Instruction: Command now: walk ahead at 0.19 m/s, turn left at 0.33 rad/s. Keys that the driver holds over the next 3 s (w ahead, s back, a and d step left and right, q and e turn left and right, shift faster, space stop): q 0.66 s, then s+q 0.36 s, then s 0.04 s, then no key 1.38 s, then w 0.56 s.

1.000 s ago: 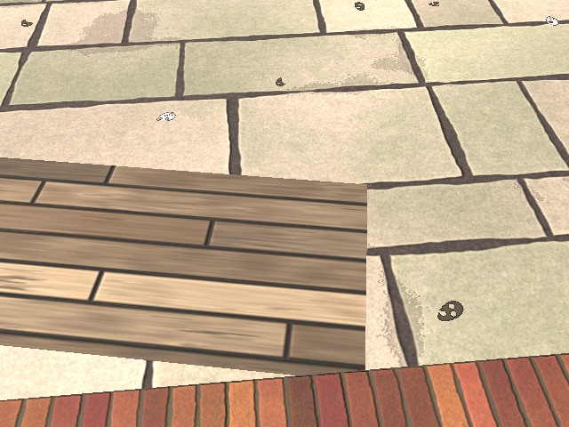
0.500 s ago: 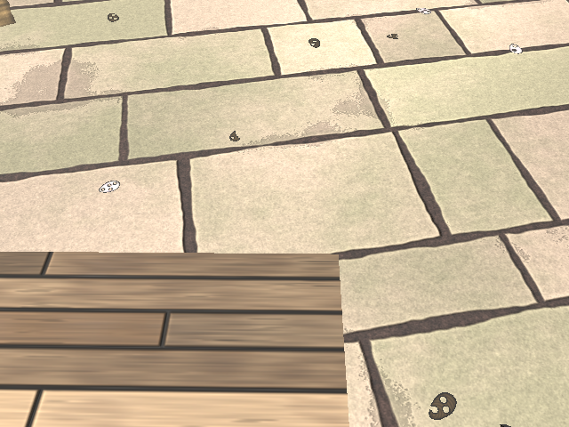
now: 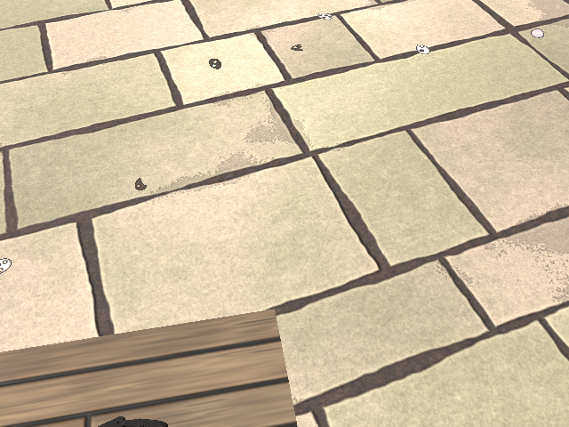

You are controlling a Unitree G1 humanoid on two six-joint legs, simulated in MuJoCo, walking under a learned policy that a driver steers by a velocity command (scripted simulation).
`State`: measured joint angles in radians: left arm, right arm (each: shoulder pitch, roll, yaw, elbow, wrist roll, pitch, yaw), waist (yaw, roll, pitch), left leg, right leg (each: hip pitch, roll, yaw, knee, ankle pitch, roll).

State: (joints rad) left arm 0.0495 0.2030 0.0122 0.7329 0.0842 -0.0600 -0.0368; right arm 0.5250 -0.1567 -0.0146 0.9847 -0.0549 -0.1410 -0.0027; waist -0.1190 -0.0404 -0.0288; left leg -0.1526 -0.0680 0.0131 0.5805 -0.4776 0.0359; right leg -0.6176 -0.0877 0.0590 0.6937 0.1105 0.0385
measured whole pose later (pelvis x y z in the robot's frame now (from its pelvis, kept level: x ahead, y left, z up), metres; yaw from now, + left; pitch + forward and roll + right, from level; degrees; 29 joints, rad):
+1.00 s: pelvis +0.15 +0.01 -0.14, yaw +35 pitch +2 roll -3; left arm 0.04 0.19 0.01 0.59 0.06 0.12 0.06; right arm 0.32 -0.24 -0.02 0.69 -0.02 0.05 -0.05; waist -0.04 -0.04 0.05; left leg -0.48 -0.07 -0.12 0.72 -0.26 0.06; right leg -1.04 0.11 -0.02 1.93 -0.25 0.07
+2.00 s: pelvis +0.17 -0.11 -0.10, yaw +40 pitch +3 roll +1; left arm 0.33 0.18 0.04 0.79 0.00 0.03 0.04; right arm 0.13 -0.13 0.02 0.67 0.01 0.01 -0.05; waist 0.01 -0.02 -0.06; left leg -0.53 0.04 -0.01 1.36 -0.76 -0.01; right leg -0.22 0.02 0.01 0.39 -0.17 -0.08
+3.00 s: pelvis +0.23 -0.02 -0.12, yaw +40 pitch +3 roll +0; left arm 0.59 0.09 0.00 0.99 0.00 -0.05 0.03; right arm 0.07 -0.13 0.00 0.73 0.00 -0.09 -0.01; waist 0.06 0.04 -0.03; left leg -0.99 0.09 0.02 1.27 0.00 -0.02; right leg -0.06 0.05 0.07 0.39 -0.38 -0.04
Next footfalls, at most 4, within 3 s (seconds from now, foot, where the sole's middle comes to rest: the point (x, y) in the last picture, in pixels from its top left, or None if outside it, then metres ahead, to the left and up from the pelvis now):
0.16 right None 0.24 -0.17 -0.90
0.64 left None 0.19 0.13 -0.90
1.38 right None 0.24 -0.16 -0.90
1.92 left None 0.03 -0.02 -0.75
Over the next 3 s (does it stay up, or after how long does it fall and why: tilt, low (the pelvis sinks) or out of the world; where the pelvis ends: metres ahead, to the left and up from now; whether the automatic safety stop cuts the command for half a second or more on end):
stays up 0.23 -0.02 -0.12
